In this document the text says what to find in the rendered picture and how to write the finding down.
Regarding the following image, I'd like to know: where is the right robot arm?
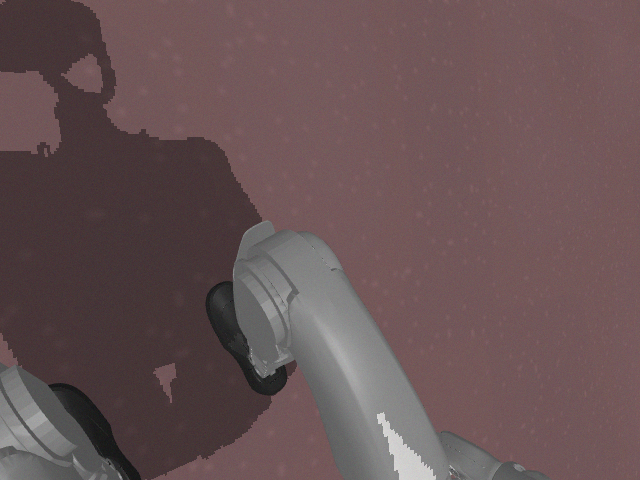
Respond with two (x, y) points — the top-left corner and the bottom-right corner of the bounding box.
(492, 461), (551, 480)

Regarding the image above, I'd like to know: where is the right robot hand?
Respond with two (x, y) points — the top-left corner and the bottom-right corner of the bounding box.
(436, 431), (503, 480)

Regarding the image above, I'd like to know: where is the left robot foot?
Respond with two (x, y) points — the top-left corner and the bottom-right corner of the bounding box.
(48, 383), (141, 480)

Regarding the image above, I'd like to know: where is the right robot foot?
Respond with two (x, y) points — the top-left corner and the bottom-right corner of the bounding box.
(206, 281), (287, 395)

